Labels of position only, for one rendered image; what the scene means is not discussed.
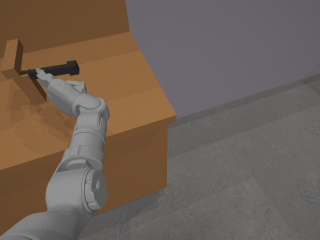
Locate robot left forearm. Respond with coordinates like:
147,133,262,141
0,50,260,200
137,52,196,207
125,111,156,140
45,93,110,208

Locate left robot hand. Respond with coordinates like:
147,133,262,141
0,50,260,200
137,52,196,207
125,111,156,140
36,68,87,117

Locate tap lever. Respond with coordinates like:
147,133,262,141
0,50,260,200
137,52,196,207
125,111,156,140
20,60,80,80

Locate robot left upper arm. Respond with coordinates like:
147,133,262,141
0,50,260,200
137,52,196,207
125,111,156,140
0,167,108,240

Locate counter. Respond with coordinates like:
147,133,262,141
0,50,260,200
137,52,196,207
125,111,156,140
0,0,177,236

